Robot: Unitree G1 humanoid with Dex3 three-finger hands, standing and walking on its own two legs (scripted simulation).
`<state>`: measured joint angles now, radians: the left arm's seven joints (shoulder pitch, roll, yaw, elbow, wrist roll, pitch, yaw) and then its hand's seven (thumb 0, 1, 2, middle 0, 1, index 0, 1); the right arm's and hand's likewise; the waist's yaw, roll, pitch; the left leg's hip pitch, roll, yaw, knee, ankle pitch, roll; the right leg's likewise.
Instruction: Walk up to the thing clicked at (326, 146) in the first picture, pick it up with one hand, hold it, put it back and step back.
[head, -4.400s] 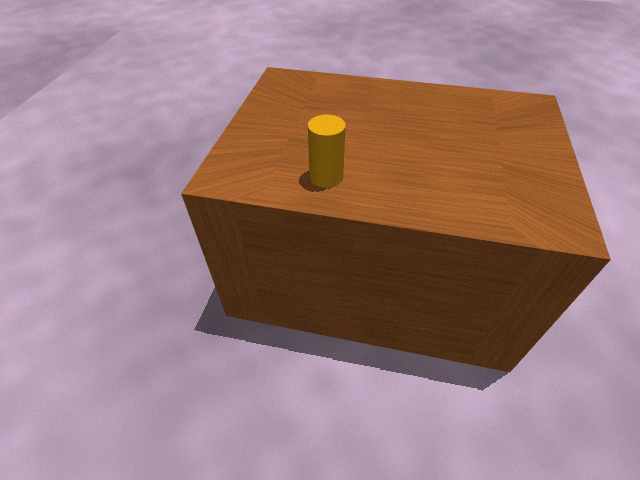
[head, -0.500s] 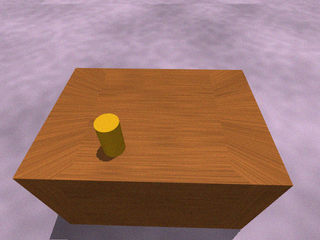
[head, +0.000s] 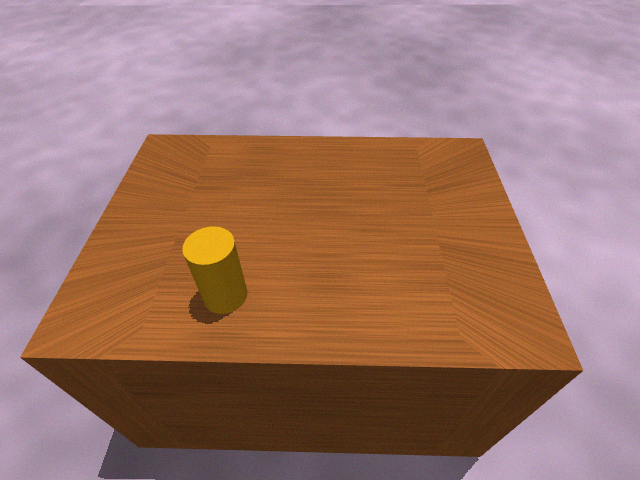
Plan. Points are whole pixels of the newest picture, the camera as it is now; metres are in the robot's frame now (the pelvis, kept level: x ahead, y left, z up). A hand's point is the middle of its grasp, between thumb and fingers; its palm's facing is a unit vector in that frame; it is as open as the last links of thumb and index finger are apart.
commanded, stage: stand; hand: left
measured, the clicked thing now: (217, 271) +0.50 +0.21 -0.11
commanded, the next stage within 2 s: none
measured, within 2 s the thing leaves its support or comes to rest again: neither
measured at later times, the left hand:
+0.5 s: hand out of the picture +0.08 +0.25 -0.15, palm faces -0.02 -0.94 -0.34, open 7.4 cm
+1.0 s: hand out of the picture +0.06 +0.25 -0.15, palm faces -0.02 -0.94 -0.34, open 7.4 cm
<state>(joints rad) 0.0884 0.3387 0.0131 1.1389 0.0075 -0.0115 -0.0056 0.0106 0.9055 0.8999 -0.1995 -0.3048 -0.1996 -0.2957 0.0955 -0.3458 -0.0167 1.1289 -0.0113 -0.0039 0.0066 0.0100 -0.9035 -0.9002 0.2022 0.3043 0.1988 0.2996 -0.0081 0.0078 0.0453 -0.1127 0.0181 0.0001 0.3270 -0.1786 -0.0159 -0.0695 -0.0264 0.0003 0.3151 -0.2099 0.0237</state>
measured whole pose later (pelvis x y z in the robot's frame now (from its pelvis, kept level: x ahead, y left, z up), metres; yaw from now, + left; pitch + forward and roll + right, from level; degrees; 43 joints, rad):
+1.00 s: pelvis -0.01 +0.00 +0.00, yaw +0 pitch -2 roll +0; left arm 0.12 0.35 0.00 1.13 0.00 -0.01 -0.01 0.01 0.91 0.90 -0.20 -0.30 -0.20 -0.30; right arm 0.11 -0.35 0.00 1.14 -0.01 -0.01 0.01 0.01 -0.90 -0.90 0.20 0.30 0.20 0.30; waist -0.01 0.00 0.04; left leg -0.11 0.02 0.00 0.31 -0.16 -0.02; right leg -0.08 -0.02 0.00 0.31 -0.20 0.02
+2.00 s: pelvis +0.00 +0.00 +0.00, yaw +0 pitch -2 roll +0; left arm 0.13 0.35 0.00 1.12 0.00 -0.01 0.00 0.01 0.91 0.90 -0.20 -0.31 -0.20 -0.30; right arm 0.11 -0.35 0.00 1.13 -0.01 -0.01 0.00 0.01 -0.90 -0.90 0.20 0.30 0.20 0.30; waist 0.00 0.00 0.05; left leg -0.11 0.02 0.00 0.31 -0.17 -0.02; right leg -0.07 -0.02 0.00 0.31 -0.21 0.02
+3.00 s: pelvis +0.01 +0.01 -0.04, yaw +0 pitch +10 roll -1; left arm 0.18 0.33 0.14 0.52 0.01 0.32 -0.04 0.00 -0.54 0.07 -0.08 -0.10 -0.08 -0.10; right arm 0.20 -0.27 -0.13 0.62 0.02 -0.09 -0.05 0.00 0.43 -0.07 0.06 0.06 0.05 0.05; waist -0.02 0.02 -0.07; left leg -0.54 0.02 -0.01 0.76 -0.39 -0.01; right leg -0.48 -0.03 0.00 0.73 -0.42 0.03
